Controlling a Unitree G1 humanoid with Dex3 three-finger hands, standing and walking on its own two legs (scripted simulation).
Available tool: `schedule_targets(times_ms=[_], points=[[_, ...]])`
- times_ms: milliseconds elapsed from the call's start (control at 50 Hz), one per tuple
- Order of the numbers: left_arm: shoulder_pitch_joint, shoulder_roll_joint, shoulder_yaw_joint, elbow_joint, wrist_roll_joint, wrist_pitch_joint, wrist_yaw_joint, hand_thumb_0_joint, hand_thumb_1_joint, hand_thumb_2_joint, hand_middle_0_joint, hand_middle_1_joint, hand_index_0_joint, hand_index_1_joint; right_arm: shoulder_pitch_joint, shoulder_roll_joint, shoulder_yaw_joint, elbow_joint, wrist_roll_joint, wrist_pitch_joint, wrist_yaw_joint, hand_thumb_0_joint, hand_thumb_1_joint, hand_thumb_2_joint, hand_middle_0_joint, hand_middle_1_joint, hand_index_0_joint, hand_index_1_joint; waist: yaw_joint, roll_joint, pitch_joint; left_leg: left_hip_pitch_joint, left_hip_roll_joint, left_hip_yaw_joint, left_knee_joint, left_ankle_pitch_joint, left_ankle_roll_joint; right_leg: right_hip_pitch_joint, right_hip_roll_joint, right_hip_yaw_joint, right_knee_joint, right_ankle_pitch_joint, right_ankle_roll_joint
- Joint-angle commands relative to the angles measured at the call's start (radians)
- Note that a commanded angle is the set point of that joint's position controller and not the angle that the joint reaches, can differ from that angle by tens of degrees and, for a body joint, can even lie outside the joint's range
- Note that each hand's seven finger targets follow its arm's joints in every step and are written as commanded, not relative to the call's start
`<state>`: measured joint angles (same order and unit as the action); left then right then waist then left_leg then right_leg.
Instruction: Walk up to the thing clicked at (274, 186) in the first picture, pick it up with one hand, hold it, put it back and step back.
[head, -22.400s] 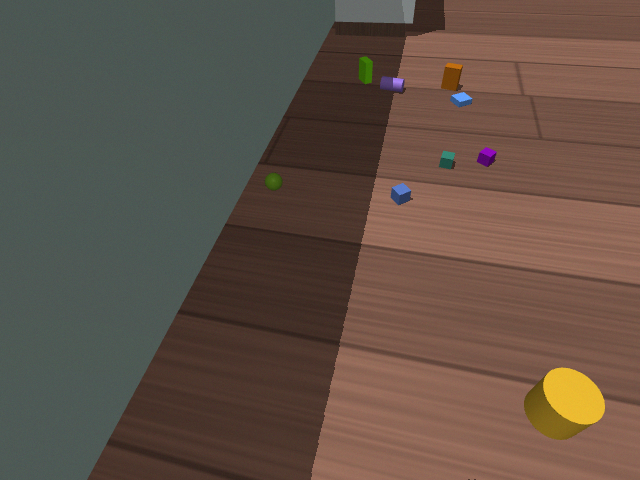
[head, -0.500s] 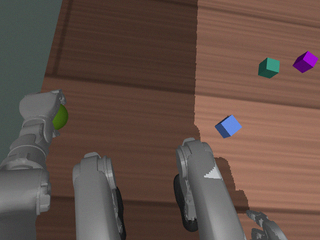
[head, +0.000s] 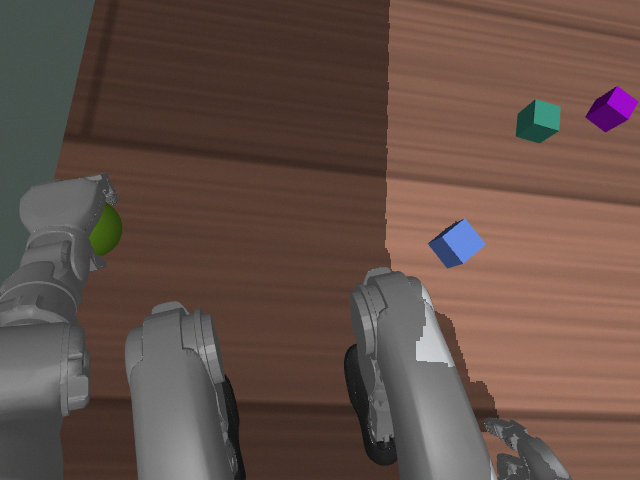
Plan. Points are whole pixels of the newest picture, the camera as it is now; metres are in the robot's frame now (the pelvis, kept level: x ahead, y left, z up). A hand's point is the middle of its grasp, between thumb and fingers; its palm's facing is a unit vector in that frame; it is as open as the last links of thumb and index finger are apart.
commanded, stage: lower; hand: left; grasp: from above
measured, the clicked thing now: (87, 228) +0.45 +0.29 -0.19
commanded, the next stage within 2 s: rest in 0.20 s
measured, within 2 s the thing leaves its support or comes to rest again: neither
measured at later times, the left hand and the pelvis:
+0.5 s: hand (105, 238) +0.44 +0.28 -0.23, palm faces -0.45 -0.08 -0.89, open 10.7 cm; pelvis +0.00 +0.00 -0.03, yaw -2 degrees
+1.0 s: hand (115, 240) +0.45 +0.28 -0.26, palm faces -0.44 -0.11 -0.89, open 10.7 cm; pelvis +0.01 +0.00 -0.05, yaw -5 degrees
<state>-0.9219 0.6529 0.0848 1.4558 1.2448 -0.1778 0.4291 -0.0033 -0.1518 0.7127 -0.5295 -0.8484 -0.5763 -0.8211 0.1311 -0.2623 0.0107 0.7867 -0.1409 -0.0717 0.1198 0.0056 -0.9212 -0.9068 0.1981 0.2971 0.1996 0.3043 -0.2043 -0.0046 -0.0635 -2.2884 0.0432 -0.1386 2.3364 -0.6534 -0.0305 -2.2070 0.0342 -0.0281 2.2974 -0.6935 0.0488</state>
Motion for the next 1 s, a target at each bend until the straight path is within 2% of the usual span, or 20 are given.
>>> schedule_targets(times_ms=[0, 180, 300, 340, 400, 460, 520, 560, 580, 620, 640, 700, 740, 820, 860, 880, 900, 920, 960, 980], points=[[-0.306, 0.237, 0.02, -0.096, -0.006, -0.007, 0.049, 0.0, 0.409, 1.002, -0.818, -0.941, -0.826, -0.932, 0.198, -0.229, -0.055, -0.002, -0.01, -0.007, -0.006, 0.0, -0.912, -0.902, 0.2, 0.3, 0.199, 0.3, -0.014, 0.202, -0.649, 0.487, -0.024, 0.11, -0.187, 0.122, 0.057, 0.303, 0.018, -0.112, -0.248, 0.207, -0.075], [-0.291, 0.305, 0.075, -0.113, 0.017, -0.032, 0.101, 0.0, 0.41, 0.994, -0.793, -0.979, -0.812, -0.96, 0.185, -0.25, -0.047, -0.009, -0.032, -0.013, 0.006, 0.0, -0.911, -0.901, 0.2, 0.3, 0.2, 0.3, -0.014, 0.265, -0.669, 0.493, -0.022, 0.106, -0.148, 0.139, 0.049, 0.296, 0.021, -0.127, -0.197, 0.227, -0.073], [-0.296, 0.315, 0.081, -0.112, 0.019, -0.019, 0.131, 0.0, 0.391, 1.061, -0.795, -0.951, -0.799, -0.946, 0.172, -0.255, -0.039, -0.001, -0.045, -0.017, 0.013, 0.0, -0.901, -0.897, 0.2, 0.3, 0.2, 0.3, -0.03, 0.292, -0.671, 0.481, -0.017, 0.102, -0.119, 0.141, 0.048, 0.28, 0.024, -0.133, -0.172, 0.237, -0.071], [-0.32, 0.306, 0.066, -0.071, 0.023, -0.015, 0.132, 0.0, 0.397, 1.031, -0.788, -0.953, -0.799, -0.941, 0.177, -0.258, -0.031, 0.001, -0.05, -0.023, 0.02, 0.0, -0.901, -0.897, 0.2, 0.3, 0.2, 0.3, -0.054, 0.269, -0.627, 0.453, -0.017, 0.096, -0.107, 0.126, 0.051, 0.256, 0.027, -0.138, -0.166, 0.228, -0.071], [-0.317, 0.343, 0.092, -0.07, 0.018, -0.018, 0.138, 0.0, 0.383, 1.029, -0.776, -0.95, -0.787, -0.938, 0.189, -0.267, -0.022, 0.007, -0.058, -0.032, 0.027, 0.0, -0.9, -0.896, 0.201, 0.3, 0.2, 0.3, -0.05, 0.277, -0.617, 0.453, -0.018, 0.092, -0.093, 0.129, 0.05, 0.262, 0.026, -0.147, -0.158, 0.226, -0.071], [-0.297, 0.312, 0.067, -0.012, 0.016, -0.018, 0.14, 0.0, 0.395, 1.033, -0.778, -0.972, -0.793, -0.956, 0.173, -0.266, -0.01, 0.003, -0.062, -0.04, 0.036, 0.0, -0.901, -0.896, 0.201, 0.3, 0.2, 0.3, -0.061, 0.272, -0.597, 0.434, -0.017, 0.088, -0.08, 0.117, 0.049, 0.258, 0.033, -0.152, -0.147, 0.219, -0.071], [-0.289, 0.369, 0.108, -0.033, 0.018, -0.031, 0.148, 0.0, 0.396, 1.04, -0.779, -0.981, -0.794, -0.965, 0.175, -0.28, -0.005, -0.005, -0.068, -0.041, 0.04, 0.0, -0.901, -0.897, 0.2, 0.3, 0.2, 0.3, -0.048, 0.28, -0.612, 0.416, -0.018, 0.082, -0.074, 0.137, 0.049, 0.279, 0.034, -0.161, -0.136, 0.235, -0.071], [-0.276, 0.344, 0.09, -0.007, 0.026, -0.033, 0.148, 0.0, 0.412, 1.036, -0.784, -0.981, -0.801, -0.963, 0.165, -0.27, 0.002, -0.006, -0.075, -0.041, 0.046, 0.0, -0.9, -0.896, 0.2, 0.3, 0.2, 0.3, -0.056, 0.277, -0.607, 0.406, -0.015, 0.082, -0.063, 0.148, 0.05, 0.288, 0.041, -0.161, -0.132, 0.253, -0.067], [-0.279, 0.377, 0.118, -0.005, 0.03, -0.035, 0.154, 0.0, 0.414, 1.057, -0.788, -0.99, -0.802, -0.974, 0.174, -0.282, 0.003, -0.008, -0.081, -0.041, 0.048, 0.0, -0.899, -0.896, 0.201, 0.3, 0.2, 0.3, -0.065, 0.263, -0.619, 0.405, -0.014, 0.079, -0.055, 0.16, 0.053, 0.305, 0.043, -0.162, -0.132, 0.272, -0.063], [-0.287, 0.362, 0.11, 0.004, 0.027, -0.039, 0.16, 0.0, 0.432, 1.056, -0.791, -1.005, -0.81, -0.984, 0.174, -0.284, 0.007, -0.009, -0.088, -0.048, 0.056, 0.0, -0.899, -0.896, 0.201, 0.3, 0.2, 0.3, -0.073, 0.272, -0.588, 0.395, -0.016, 0.078, -0.05, 0.147, 0.052, 0.295, 0.039, -0.166, -0.123, 0.259, -0.064], [-0.266, 0.376, 0.124, 0.007, 0.023, -0.041, 0.165, 0.0, 0.435, 1.064, -0.8, -0.997, -0.815, -0.98, 0.166, -0.288, 0.008, -0.012, -0.09, -0.047, 0.056, 0.0, -0.899, -0.896, 0.201, 0.3, 0.2, 0.3, -0.06, 0.271, -0.596, 0.395, -0.014, 0.075, -0.051, 0.142, 0.051, 0.294, 0.043, -0.169, -0.131, 0.249, -0.064], [-0.279, 0.369, 0.097, 0.022, 0.033, -0.046, 0.171, 0.0, 0.427, 1.06, -0.796, -1.0, -0.811, -0.984, 0.159, -0.283, 0.019, -0.002, -0.091, -0.055, 0.063, 0.0, -0.901, -0.897, 0.201, 0.3, 0.2, 0.3, -0.07, 0.299, -0.582, 0.402, -0.012, 0.069, -0.041, 0.129, 0.048, 0.277, 0.048, -0.168, -0.118, 0.241, -0.067], [-0.261, 0.415, 0.143, -0.012, 0.03, -0.047, 0.19, 0.0, 0.45, 1.069, -0.803, -1.011, -0.821, -0.991, 0.16, -0.296, 0.017, -0.007, -0.097, -0.056, 0.065, 0.0, -0.899, -0.896, 0.201, 0.3, 0.2, 0.3, -0.059, 0.302, -0.614, 0.412, -0.012, 0.068, -0.038, 0.16, 0.048, 0.312, 0.048, -0.172, -0.113, 0.274, -0.064], [-0.298, 0.394, 0.123, 0.017, 0.039, -0.045, 0.203, 0.0, 0.443, 1.081, -0.792, -1.022, -0.811, -1.002, 0.159, -0.305, 0.027, -0.008, -0.109, -0.065, 0.079, 0.0, -0.9, -0.897, 0.201, 0.3, 0.2, 0.3, -0.097, 0.299, -0.567, 0.394, -0.011, 0.063, -0.014, 0.162, 0.048, 0.283, 0.048, -0.183, -0.099, 0.279, -0.065], [-0.291, 0.371, 0.087, 0.052, 0.037, -0.043, 0.204, 0.0, 0.448, 1.05, -0.811, -0.991, -0.827, -0.972, 0.143, -0.298, 0.034, 0.003, -0.108, -0.072, 0.083, 0.0, -0.904, -0.899, 0.2, 0.3, 0.2, 0.3, -0.096, 0.32, -0.537, 0.403, -0.009, 0.059, -0.025, 0.12, 0.044, 0.249, 0.052, -0.187, -0.1, 0.234, -0.07], [-0.311, 0.417, 0.121, 0.021, 0.041, -0.05, 0.212, 0.0, 0.464, 1.036, -0.81, -0.991, -0.831, -0.968, 0.15, -0.311, 0.034, -0.004, -0.116, -0.077, 0.086, 0.0, -0.9, -0.897, 0.201, 0.3, 0.2, 0.3, -0.104, 0.334, -0.548, 0.416, -0.009, 0.055, -0.029, 0.133, 0.043, 0.265, 0.052, -0.196, -0.099, 0.247, -0.067], [-0.277, 0.434, 0.14, 0.044, 0.041, -0.046, 0.215, 0.0, 0.462, 1.04, -0.814, -0.987, -0.832, -0.967, 0.148, -0.315, 0.033, -0.006, -0.113, -0.077, 0.086, 0.0, -0.901, -0.898, 0.2, 0.3, 0.2, 0.3, -0.086, 0.33, -0.554, 0.413, -0.008, 0.052, -0.033, 0.129, 0.042, 0.27, 0.055, -0.193, -0.096, 0.242, -0.069], [-0.28, 0.401, 0.11, 0.061, 0.044, -0.044, 0.213, 0.0, 0.466, 1.026, -0.812, -0.993, -0.834, -0.968, 0.139, -0.313, 0.038, -0.006, -0.115, -0.083, 0.089, 0.0, -0.902, -0.899, 0.2, 0.3, 0.2, 0.3, -0.09, 0.323, -0.525, 0.398, -0.011, 0.057, -0.022, 0.113, 0.041, 0.247, 0.052, -0.197, -0.092, 0.222, -0.073], [-0.263, 0.449, 0.152, 0.054, 0.042, -0.044, 0.224, 0.0, 0.479, 1.064, -0.822, -1.008, -0.84, -0.987, 0.144, -0.321, 0.035, -0.002, -0.119, -0.085, 0.092, 0.0, -0.9, -0.898, 0.201, 0.3, 0.2, 0.3, -0.087, 0.326, -0.541, 0.403, -0.007, 0.05, -0.026, 0.118, 0.043, 0.267, 0.057, -0.196, -0.098, 0.23, -0.068], [-0.265, 0.428, 0.138, 0.063, 0.047, -0.041, 0.224, 0.0, 0.483, 1.067, -0.829, -1.001, -0.846, -0.982, 0.15, -0.318, 0.037, -0.002, -0.121, -0.087, 0.096, 0.0, -0.901, -0.899, 0.2, 0.3, 0.2, 0.3, -0.094, 0.328, -0.536, 0.41, -0.009, 0.053, -0.023, 0.129, 0.041, 0.267, 0.054, -0.197, -0.09, 0.241, -0.068]])
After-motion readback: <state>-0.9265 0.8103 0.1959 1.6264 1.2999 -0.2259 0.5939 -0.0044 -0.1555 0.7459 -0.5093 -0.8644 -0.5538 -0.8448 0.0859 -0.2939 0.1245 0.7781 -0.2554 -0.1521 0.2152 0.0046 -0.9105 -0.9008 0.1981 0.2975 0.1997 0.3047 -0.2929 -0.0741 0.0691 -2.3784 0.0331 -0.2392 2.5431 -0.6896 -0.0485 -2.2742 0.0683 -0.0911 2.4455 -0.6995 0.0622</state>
